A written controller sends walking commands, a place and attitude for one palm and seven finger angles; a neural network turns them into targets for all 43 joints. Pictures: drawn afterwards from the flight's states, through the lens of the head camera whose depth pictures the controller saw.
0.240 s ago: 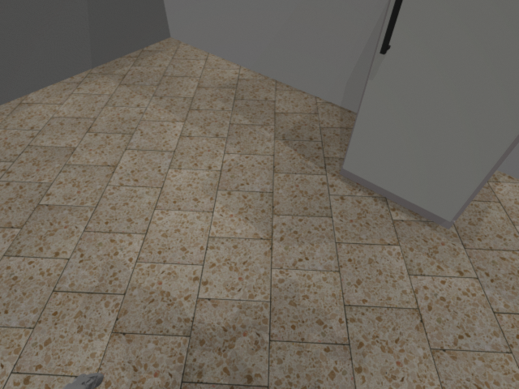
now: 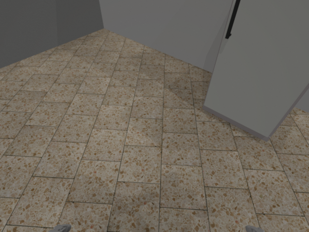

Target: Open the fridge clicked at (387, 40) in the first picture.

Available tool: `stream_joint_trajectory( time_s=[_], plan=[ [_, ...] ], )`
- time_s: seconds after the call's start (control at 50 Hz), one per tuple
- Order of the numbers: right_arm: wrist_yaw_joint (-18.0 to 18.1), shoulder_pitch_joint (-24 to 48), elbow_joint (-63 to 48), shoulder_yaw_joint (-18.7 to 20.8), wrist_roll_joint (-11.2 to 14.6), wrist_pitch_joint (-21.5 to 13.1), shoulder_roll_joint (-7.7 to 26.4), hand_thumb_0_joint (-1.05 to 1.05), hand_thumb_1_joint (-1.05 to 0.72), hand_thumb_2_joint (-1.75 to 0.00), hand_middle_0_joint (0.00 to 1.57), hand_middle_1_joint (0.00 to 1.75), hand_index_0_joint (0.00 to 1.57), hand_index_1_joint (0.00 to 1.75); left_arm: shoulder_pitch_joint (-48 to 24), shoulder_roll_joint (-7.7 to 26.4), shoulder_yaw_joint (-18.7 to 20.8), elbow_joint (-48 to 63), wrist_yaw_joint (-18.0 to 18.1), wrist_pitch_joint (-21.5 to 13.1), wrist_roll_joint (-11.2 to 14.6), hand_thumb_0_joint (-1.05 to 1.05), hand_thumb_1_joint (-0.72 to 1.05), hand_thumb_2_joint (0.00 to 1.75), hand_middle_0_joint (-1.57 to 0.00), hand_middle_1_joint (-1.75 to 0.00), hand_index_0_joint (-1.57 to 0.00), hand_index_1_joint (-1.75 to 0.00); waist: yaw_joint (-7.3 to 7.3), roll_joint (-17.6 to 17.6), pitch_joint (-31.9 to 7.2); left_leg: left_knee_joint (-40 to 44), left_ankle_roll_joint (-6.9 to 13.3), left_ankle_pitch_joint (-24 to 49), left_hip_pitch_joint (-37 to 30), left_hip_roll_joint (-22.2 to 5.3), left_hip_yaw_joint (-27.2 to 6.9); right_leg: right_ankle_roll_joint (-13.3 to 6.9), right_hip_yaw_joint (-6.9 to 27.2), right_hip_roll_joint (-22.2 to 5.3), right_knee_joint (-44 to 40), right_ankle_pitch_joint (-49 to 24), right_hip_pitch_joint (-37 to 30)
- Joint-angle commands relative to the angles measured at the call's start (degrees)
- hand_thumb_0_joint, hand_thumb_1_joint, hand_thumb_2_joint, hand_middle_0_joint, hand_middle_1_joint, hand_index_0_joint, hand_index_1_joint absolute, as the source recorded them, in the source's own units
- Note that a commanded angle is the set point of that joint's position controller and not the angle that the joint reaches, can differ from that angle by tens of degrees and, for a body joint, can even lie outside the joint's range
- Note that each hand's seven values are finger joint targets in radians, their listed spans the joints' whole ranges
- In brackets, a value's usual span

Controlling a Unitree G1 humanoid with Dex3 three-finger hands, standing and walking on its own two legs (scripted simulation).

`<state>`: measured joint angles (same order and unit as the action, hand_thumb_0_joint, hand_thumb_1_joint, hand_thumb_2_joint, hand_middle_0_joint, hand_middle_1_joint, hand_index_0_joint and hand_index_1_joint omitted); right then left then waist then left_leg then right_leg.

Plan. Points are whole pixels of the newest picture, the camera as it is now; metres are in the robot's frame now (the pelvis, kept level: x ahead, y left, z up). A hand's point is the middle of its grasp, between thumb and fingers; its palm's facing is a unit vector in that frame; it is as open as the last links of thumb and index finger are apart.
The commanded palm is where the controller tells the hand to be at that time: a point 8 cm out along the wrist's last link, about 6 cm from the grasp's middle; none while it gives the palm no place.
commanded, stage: stand and wait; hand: left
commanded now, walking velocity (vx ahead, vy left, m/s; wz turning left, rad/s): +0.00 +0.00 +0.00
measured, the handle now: (235, 13) +1.24 -0.40 +0.11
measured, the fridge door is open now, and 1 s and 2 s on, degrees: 0 0 0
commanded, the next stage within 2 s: look at it before walking up in 0.58 s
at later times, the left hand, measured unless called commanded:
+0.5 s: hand out of the picture +0.05 +0.24 -0.15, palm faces -0.03 -0.94 -0.34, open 7.4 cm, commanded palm none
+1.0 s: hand out of the picture +0.05 +0.23 -0.15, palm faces -0.03 -0.94 -0.33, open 7.4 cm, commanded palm none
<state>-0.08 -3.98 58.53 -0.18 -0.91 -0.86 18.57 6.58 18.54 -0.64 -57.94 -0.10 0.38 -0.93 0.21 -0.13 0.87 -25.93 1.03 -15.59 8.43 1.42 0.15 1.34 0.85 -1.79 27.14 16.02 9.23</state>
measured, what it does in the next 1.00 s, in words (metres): stands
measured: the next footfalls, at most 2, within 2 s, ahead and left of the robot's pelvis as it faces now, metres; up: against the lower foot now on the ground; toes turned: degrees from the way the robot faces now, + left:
right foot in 1.96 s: +0.29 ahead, -0.16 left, +0.00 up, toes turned -12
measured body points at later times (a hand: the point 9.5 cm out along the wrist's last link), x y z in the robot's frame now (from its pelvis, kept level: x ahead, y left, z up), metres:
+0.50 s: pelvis -0.02 -0.01 +0.00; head -0.02 -0.02 +0.45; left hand +0.05 +0.28 -0.12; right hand +0.05 -0.31 -0.13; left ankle -0.02 +0.11 -0.74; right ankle -0.01 -0.13 -0.74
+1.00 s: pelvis -0.02 -0.02 +0.01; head -0.02 -0.02 +0.46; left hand +0.05 +0.28 -0.13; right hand +0.05 -0.31 -0.13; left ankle -0.02 +0.11 -0.74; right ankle -0.01 -0.13 -0.74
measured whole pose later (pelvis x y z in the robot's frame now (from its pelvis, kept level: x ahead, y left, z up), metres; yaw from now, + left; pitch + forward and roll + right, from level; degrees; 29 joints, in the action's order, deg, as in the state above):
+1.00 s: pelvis -0.02 -0.02 +0.01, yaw +0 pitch -2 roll +0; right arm -0.3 -6.8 64.2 -0.2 -0.5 -0.7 19.3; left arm 7.6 19.2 -0.2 -62.1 -0.4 -0.2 -0.9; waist -0.2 -0.1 2.0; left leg -21.7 -0.4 -11.2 8.1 -0.1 -0.6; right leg 0.1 0.1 -0.3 22.6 11.5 8.7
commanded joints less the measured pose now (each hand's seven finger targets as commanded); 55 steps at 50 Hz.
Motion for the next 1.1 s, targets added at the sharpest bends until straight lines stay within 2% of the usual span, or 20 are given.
stream_joint_trajectory(
  time_s=[0.0,0.14,0.32,0.42,0.6,0.92,1.08],
  plan=[
    [1.04,2.67,-3.35,2.86,0.11,-1.21,12.27,0.00,-0.90,-0.90,0.20,0.30,0.20,0.30,-2.22,12.49,2.94,3.28,1.08,-1.55,0.25,0.00,0.90,0.90,-0.20,-0.30,-0.20,-0.30,-0.12,-0.04,-4.00,4.36,1.50,16.29,-0.79,-7.41,-5.05,-2.96,3.64,-4.82,-3.90,-15.06,-1.18],
    [0.99,2.07,-1.96,2.67,0.26,-1.16,12.45,0.00,-0.90,-0.90,0.20,0.30,0.20,0.30,-1.96,12.56,3.05,2.31,1.01,-1.70,0.27,0.00,0.90,0.90,-0.20,-0.30,-0.20,-0.30,-0.13,0.08,-3.81,5.13,1.27,14.68,-0.58,-7.47,-5.47,-3.04,4.08,-4.86,-5.22,-14.15,-1.90],
    [0.82,1.23,0.23,2.31,0.34,-0.97,12.70,0.00,-0.90,-0.90,0.20,0.30,0.20,0.30,-1.78,12.95,2.80,0.30,0.78,-1.77,0.39,0.00,0.90,0.90,-0.20,-0.30,-0.20,-0.30,-0.08,-0.66,-1.88,6.98,0.91,9.13,0.36,-7.42,-5.86,-3.16,5.13,-5.10,-7.93,-8.55,-0.80],
    [0.77,0.61,1.08,2.15,0.38,-1.07,12.86,0.00,-0.90,-0.90,0.20,0.30,0.20,0.30,-1.54,12.97,2.78,-0.16,0.74,-1.81,0.43,0.00,0.90,0.90,-0.20,-0.30,-0.20,-0.30,-0.04,-0.44,-2.42,7.37,0.87,9.05,0.26,-7.61,-6.15,-3.22,5.34,-5.13,-8.26,-8.07,-1.15],
    [0.64,0.03,1.77,2.14,0.37,-0.96,12.72,0.00,-0.90,-0.90,0.20,0.30,0.20,0.30,-1.79,13.04,2.75,-0.54,0.71,-1.80,0.29,0.00,0.90,0.90,-0.20,-0.30,-0.20,-0.30,-0.12,-0.99,-0.65,8.13,0.67,6.69,1.42,-7.48,-6.45,-3.19,5.87,-5.00,-9.47,-4.22,0.24],
    [0.67,0.06,1.78,2.19,0.48,-1.18,12.57,0.00,-0.90,-0.90,0.20,0.30,0.20,0.30,-1.34,12.78,2.77,-0.54,0.74,-2.03,0.26,0.00,0.90,0.90,-0.20,-0.30,-0.20,-0.30,-0.09,-0.29,-2.58,7.81,0.61,10.35,-0.27,-7.92,-6.45,-3.10,5.32,-5.18,-9.04,-8.81,-0.94],
    [0.69,0.47,1.75,2.12,0.46,-1.09,12.80,0.00,-0.90,-0.90,0.20,0.30,0.20,0.30,-1.41,12.82,2.70,-0.79,0.70,-1.90,0.26,0.00,0.90,0.90,-0.20,-0.30,-0.20,-0.30,-0.04,0.10,-1.77,8.47,0.64,10.20,-0.38,-8.01,-6.72,-3.02,5.12,-5.00,-9.34,-8.34,-0.67]
  ],
)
